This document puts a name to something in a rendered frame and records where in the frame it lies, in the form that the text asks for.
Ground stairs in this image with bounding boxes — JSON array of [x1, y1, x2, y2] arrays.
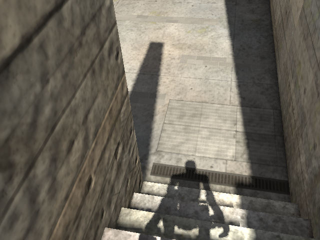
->
[[101, 181, 320, 240]]

